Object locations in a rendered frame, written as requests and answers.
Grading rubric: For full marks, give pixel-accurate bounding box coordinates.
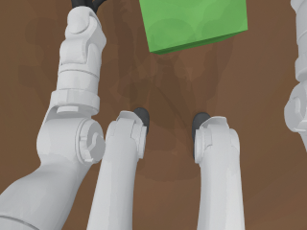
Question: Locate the robot left upper arm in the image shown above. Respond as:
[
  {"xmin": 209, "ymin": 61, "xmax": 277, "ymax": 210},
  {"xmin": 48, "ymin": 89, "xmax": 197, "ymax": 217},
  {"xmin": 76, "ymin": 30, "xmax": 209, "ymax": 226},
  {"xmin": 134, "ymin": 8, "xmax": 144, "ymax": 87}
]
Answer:
[{"xmin": 0, "ymin": 117, "xmax": 106, "ymax": 230}]

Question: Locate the robot right upper arm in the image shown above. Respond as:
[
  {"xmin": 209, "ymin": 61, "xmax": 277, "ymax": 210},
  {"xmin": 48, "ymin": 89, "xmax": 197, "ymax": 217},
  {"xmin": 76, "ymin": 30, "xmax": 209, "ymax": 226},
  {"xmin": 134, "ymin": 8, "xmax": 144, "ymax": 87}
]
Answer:
[{"xmin": 284, "ymin": 80, "xmax": 307, "ymax": 152}]

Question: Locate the robot left hand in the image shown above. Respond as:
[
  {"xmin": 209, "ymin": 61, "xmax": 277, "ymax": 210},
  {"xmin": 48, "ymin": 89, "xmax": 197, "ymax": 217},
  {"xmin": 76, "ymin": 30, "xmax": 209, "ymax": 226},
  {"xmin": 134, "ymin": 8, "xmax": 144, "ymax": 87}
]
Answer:
[{"xmin": 71, "ymin": 0, "xmax": 106, "ymax": 15}]

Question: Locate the robot right forearm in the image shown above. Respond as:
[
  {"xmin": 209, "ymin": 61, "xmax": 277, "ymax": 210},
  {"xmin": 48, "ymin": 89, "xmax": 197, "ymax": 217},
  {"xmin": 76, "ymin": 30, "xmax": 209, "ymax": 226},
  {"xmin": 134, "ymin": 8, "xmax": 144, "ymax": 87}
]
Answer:
[{"xmin": 291, "ymin": 0, "xmax": 307, "ymax": 82}]

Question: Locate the carton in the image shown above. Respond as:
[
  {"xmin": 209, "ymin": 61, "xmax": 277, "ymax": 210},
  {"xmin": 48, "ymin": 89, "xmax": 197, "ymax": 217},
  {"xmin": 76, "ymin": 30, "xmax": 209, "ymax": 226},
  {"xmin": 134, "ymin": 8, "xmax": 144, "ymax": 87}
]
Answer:
[{"xmin": 139, "ymin": 0, "xmax": 248, "ymax": 55}]

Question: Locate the robot left forearm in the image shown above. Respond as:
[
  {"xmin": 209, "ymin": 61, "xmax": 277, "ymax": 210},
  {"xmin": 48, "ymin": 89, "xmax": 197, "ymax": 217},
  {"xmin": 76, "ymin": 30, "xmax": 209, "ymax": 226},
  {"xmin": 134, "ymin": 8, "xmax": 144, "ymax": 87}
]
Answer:
[{"xmin": 36, "ymin": 6, "xmax": 106, "ymax": 150}]

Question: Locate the left robot foot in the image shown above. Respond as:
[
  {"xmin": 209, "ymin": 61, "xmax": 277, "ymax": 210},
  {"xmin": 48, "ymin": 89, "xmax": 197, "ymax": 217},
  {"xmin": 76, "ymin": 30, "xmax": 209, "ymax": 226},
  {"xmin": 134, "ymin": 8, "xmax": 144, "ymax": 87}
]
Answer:
[{"xmin": 133, "ymin": 107, "xmax": 150, "ymax": 137}]

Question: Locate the robot foot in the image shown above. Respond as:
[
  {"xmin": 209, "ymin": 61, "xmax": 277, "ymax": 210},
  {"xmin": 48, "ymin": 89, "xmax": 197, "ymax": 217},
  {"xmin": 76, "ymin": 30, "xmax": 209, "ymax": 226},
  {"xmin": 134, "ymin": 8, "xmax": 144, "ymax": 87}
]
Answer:
[
  {"xmin": 191, "ymin": 112, "xmax": 211, "ymax": 164},
  {"xmin": 133, "ymin": 107, "xmax": 150, "ymax": 137}
]

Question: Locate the right robot foot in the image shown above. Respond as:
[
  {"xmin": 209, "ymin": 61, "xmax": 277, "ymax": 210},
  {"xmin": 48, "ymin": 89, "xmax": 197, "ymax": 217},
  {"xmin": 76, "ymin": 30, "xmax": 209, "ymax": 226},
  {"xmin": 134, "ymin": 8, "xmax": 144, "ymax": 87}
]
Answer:
[{"xmin": 191, "ymin": 112, "xmax": 211, "ymax": 164}]

